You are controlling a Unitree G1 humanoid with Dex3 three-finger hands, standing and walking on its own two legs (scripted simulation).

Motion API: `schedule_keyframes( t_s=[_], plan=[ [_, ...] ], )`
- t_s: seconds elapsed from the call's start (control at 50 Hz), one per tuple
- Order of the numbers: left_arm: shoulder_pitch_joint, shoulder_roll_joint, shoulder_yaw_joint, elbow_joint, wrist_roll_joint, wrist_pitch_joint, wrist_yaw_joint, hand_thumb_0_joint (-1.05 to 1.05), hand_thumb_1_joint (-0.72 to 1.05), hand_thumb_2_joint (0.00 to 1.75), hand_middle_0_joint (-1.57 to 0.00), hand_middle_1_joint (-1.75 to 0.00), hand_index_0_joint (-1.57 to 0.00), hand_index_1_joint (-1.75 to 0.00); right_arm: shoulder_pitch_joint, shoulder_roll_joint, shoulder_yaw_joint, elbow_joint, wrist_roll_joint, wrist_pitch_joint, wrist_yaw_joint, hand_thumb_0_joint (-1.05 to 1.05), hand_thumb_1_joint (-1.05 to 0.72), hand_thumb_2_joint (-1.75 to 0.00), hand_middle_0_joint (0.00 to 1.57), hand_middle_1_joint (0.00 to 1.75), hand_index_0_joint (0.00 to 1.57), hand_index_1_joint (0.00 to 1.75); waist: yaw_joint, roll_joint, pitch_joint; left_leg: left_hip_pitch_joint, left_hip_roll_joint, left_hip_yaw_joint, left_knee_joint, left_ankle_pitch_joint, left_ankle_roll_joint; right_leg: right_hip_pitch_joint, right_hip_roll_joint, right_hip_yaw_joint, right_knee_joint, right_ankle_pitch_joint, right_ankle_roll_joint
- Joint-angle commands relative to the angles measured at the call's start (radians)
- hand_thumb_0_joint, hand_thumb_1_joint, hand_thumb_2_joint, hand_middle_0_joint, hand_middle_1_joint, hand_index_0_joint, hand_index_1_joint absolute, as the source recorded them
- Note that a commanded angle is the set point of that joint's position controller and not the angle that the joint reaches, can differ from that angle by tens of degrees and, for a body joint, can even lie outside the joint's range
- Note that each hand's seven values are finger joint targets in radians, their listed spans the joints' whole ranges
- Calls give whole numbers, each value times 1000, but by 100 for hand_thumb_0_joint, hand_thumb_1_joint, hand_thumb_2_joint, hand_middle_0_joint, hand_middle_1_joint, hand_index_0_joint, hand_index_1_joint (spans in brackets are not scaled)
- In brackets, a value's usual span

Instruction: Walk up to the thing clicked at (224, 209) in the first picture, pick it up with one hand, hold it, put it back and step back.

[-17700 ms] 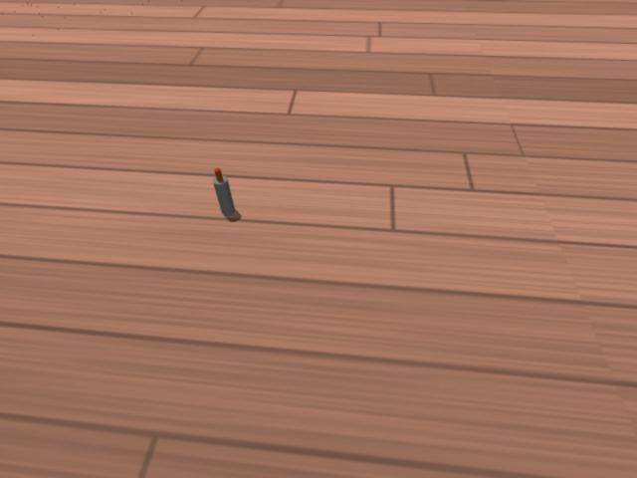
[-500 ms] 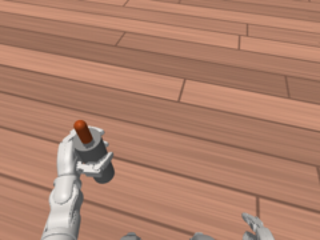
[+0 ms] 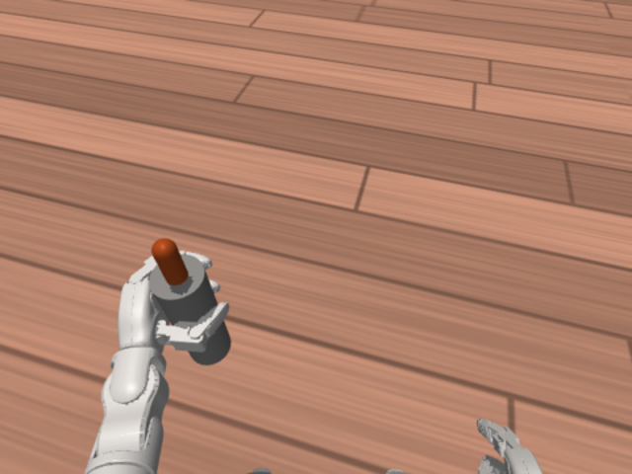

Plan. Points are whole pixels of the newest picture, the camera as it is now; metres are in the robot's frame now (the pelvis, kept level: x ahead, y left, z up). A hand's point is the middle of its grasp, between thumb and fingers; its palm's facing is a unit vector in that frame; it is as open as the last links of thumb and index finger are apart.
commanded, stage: hold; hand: left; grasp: from the side
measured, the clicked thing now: (190, 304) +0.32 +0.18 +0.04
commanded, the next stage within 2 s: crouch in 1.98 s
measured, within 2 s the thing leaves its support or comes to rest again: neither
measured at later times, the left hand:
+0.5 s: hand (190, 304) +0.32 +0.17 +0.05, palm faces +0.13 -0.99 -0.01, open 8.5 cm
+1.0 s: hand (193, 308) +0.32 +0.17 +0.04, palm faces +0.13 -0.99 +0.00, open 8.5 cm
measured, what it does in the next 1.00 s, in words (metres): stands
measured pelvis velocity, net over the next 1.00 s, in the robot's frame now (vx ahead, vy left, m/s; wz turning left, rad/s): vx -0.01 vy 0.00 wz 0.00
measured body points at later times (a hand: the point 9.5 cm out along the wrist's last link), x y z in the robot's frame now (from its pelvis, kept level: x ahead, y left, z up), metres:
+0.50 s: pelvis +0.00 +0.00 +0.00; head +0.03 +0.01 +0.45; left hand +0.31 +0.23 +0.05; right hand +0.13 -0.24 -0.10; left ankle +0.02 +0.13 -0.70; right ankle +0.02 -0.14 -0.70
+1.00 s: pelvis -0.01 +0.00 +0.00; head +0.03 +0.01 +0.45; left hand +0.30 +0.22 +0.05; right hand +0.13 -0.24 -0.10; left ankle +0.02 +0.13 -0.70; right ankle +0.02 -0.14 -0.70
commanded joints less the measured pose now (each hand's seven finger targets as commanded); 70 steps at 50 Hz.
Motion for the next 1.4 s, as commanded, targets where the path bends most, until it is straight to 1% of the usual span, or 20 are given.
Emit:
schedule_keyframes(
  t_s=[0.0,0.04,0.2,0.24,0.26,0.38,0.42,0.5,0.54,0.64,0.82,0.86,0.96,0.98,1.06,1.1,1.22,1.28,1.34,1.38],
  plan=[
    [-326,128,58,-326,-28,-120,2,0,27,114,-121,-132,-123,-131,-37,-130,-53,-124,6,-41,-14,0,-91,-90,20,30,20,30,3,43,-332,157,-46,20,-135,244,19,145,29,-10,-125,280,-24],
    [-350,122,50,-297,-24,-122,0,0,27,114,-122,-133,-124,-132,-39,-127,-52,-116,5,-41,-12,0,-91,-90,20,30,20,30,-10,30,-287,141,-45,21,-133,231,23,124,28,-9,-128,273,-21],
    [-373,147,73,-344,-25,-152,-2,0,32,116,-123,-134,-125,-133,-43,-123,-49,-121,2,-43,-11,0,-91,-90,20,30,20,30,6,61,-352,167,-50,27,-141,215,20,151,24,-1,-137,256,-24],
    [-357,113,36,-323,-24,-147,-4,0,33,117,-123,-134,-124,-133,-48,-127,-48,-120,2,-46,-11,0,-91,-90,20,30,20,30,-6,51,-306,163,-47,23,-149,211,19,132,28,-7,-134,251,-26],
    [-350,140,66,-293,-21,-145,-1,0,33,117,-124,-135,-125,-134,-38,-134,-54,-107,3,-47,-12,0,-91,-90,20,30,20,30,-3,51,-314,166,-44,19,-149,216,19,125,29,-9,-130,251,-28],
    [-411,121,44,-298,-24,-150,0,0,29,116,-122,-134,-124,-133,-33,-133,-53,-108,2,-52,-6,0,-91,-90,20,30,20,30,-14,54,-310,172,-39,10,-159,198,17,114,33,-15,-130,228,-28],
    [-396,140,64,-277,-22,-146,2,0,34,117,-122,-133,-124,-132,-40,-137,-54,-108,4,-51,-9,0,-90,-90,20,30,20,30,-3,53,-304,166,-41,14,-160,197,17,118,31,-14,-136,227,-29],
    [-421,105,22,-259,-24,-147,-6,0,36,119,-124,-135,-125,-134,-34,-136,-52,-103,3,-54,-2,0,-90,-90,20,30,20,30,-9,65,-294,170,-38,8,-164,202,12,107,35,-20,-128,227,-32],
    [-422,145,54,-282,-20,-150,-3,0,35,119,-124,-135,-126,-134,-31,-139,-57,-103,5,-56,-1,0,-90,-90,20,30,20,30,5,63,-317,178,-37,4,-169,206,12,122,35,-22,-128,227,-32],
    [-377,131,63,-252,-31,-143,-3,0,33,120,-125,-136,-127,-136,-31,-134,-54,-104,8,-53,0,0,-91,-90,20,30,20,30,13,35,-307,160,-43,16,-159,244,17,156,31,-14,-138,270,-27],
    [-395,148,67,-292,-19,-162,-3,0,35,120,-124,-135,-126,-134,-34,-131,-55,-109,3,-47,-3,0,-91,-90,20,30,20,30,4,67,-323,170,-48,27,-157,219,19,143,27,-5,-144,254,-28],
    [-390,117,45,-279,-21,-164,-3,0,36,120,-123,-135,-124,-134,-23,-130,-53,-102,-1,-48,-3,0,-90,-90,20,30,20,30,-5,39,-328,169,-43,19,-153,234,20,142,31,-9,-135,269,-27],
    [-434,155,71,-286,-22,-167,-3,0,33,121,-125,-137,-127,-136,-31,-136,-54,-103,1,-54,-5,0,-91,-90,20,30,20,30,-6,67,-316,169,-43,15,-164,189,19,120,30,-9,-138,221,-29],
    [-417,122,48,-258,-25,-163,-5,0,30,120,-125,-137,-127,-136,-42,-132,-50,-105,4,-53,-4,0,-91,-90,20,30,20,30,-5,60,-288,167,-40,13,-174,171,16,106,32,-14,-140,201,-31],
    [-416,143,60,-264,-29,-166,-11,0,32,121,-125,-137,-127,-136,-34,-136,-54,-104,4,-56,-5,0,-91,-90,20,30,20,30,3,59,-314,163,-47,18,-163,184,19,132,27,-9,-146,217,-29],
    [-380,108,25,-243,-23,-156,-12,0,31,121,-125,-137,-127,-136,-33,-135,-53,-106,4,-56,-8,0,-91,-90,20,30,20,30,-3,28,-327,181,-43,17,-161,222,20,143,30,-12,-143,255,-27],
    [-424,139,67,-208,-23,-164,-5,0,30,122,-126,-138,-127,-137,-40,-137,-56,-100,5,-54,2,0,-91,-90,20,30,20,30,4,37,-274,138,-42,12,-171,169,19,114,31,-16,-140,199,-31],
    [-403,150,76,-238,-26,-170,-9,0,33,122,-126,-138,-128,-138,-30,-135,-55,-108,3,-51,-4,0,-91,-90,20,30,20,30,7,28,-348,163,-48,23,-152,223,22,159,26,-7,-144,256,-25],
    [-418,131,48,-251,-24,-171,-14,0,34,123,-127,-139,-128,-138,-36,-137,-56,-107,3,-55,-4,0,-91,-90,20,30,20,30,-5,56,-317,174,-46,21,-158,206,19,123,28,-8,-140,240,-29],
    [-433,158,77,-273,-28,-173,-9,0,32,122,-125,-137,-127,-137,-27,-137,-56,-104,2,-56,-6,0,-91,-90,20,30,20,30,-4,61,-356,185,-44,18,-152,222,19,135,29,-7,-134,255,-28]
  ],
)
